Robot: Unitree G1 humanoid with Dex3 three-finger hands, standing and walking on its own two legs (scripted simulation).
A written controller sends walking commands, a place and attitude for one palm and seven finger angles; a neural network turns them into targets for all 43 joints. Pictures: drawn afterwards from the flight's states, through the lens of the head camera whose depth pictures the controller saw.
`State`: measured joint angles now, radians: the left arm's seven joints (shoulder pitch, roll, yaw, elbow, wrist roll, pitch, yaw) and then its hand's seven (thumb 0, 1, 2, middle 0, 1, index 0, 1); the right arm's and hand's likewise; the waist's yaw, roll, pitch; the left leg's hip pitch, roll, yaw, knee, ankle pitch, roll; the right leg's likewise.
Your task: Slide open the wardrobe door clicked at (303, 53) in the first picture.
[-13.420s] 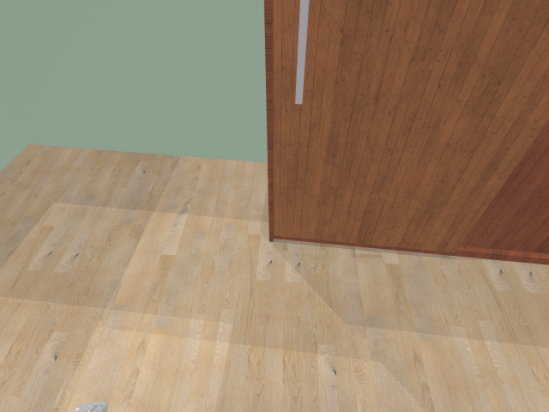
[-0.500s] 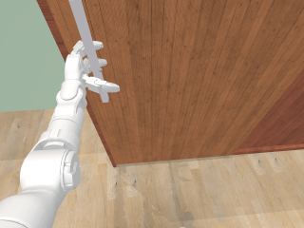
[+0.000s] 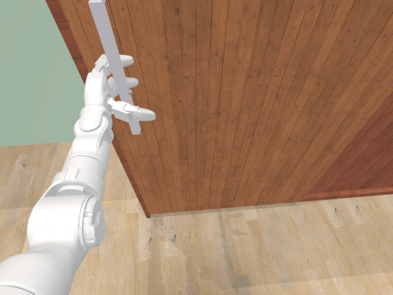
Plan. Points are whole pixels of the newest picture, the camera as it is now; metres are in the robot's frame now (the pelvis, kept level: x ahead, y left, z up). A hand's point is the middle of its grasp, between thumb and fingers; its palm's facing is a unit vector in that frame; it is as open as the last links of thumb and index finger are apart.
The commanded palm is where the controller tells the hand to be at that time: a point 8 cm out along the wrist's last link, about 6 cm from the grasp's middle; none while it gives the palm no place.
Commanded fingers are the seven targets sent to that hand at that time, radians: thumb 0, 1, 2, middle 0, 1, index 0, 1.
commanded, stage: grip the handle and tug to test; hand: left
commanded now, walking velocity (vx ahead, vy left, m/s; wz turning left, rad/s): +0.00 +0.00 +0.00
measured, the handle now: (122, 76) +0.53 +0.15 +0.15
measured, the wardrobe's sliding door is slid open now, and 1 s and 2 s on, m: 0.00 0.00 0.00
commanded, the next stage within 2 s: tug the door sideways, standing still in 1.50 s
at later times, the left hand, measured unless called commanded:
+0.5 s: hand (128, 92) +0.48 +0.13 +0.15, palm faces +0.05 -1.00 -0.01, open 9.8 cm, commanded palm +0.45 +0.18 +0.15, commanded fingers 0.00 0.53 0.74 -0.41 -1.35 -0.41 -1.35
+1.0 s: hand (131, 93) +0.48 +0.12 +0.15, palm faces +0.05 -1.00 -0.01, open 5.4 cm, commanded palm +0.45 +0.18 +0.15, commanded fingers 0.00 0.90 0.90 -0.45 -1.40 -0.45 -1.40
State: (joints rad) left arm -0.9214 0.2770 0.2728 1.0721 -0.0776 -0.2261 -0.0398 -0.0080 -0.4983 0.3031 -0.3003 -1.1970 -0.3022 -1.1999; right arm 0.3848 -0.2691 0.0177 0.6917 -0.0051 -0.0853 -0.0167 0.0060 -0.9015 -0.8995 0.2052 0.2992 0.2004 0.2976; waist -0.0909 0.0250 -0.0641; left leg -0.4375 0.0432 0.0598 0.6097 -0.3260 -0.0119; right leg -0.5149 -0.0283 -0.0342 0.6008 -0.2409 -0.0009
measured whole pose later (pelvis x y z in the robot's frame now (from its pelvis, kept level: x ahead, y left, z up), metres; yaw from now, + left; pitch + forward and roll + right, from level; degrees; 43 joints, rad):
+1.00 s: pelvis +0.00 +0.00 +0.00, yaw +0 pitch +8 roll +0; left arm -0.92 0.27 0.27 1.08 -0.07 -0.23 -0.03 0.01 0.73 0.82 -0.43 -1.39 -0.41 -1.40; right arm 0.38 -0.26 0.02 0.70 -0.01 -0.09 -0.02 0.01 -0.90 -0.90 0.21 0.30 0.20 0.30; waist -0.09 0.02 -0.06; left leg -0.43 0.04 0.06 0.60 -0.32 -0.01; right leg -0.51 -0.03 -0.03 0.59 -0.23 0.00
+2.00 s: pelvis +0.02 +0.01 +0.00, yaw +2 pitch +8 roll +0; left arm -0.88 0.16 0.12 0.93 -0.11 -0.11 0.09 0.02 0.76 0.83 -0.37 -1.40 -0.36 -1.40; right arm 0.32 -0.23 0.01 0.72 -0.01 -0.10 0.00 0.01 -0.90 -0.90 0.20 0.30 0.20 0.30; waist -0.03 0.03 -0.06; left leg -0.39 0.02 0.02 0.58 -0.33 -0.01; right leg -0.44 -0.05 -0.07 0.56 -0.26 0.01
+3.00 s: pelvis +0.02 -0.06 -0.01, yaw +0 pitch -1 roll +2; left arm -0.82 0.23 0.06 0.65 -0.11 -0.06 0.10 0.00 0.76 0.85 -0.44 -1.39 -0.23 -1.40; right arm 0.16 -0.22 -0.01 0.70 0.02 -0.05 -0.09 0.01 -0.90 -0.90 0.20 0.30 0.20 0.30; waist 0.02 0.00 0.19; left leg -0.29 0.12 0.10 0.64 -0.31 -0.06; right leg -0.43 0.01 -0.01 0.93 -0.47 -0.02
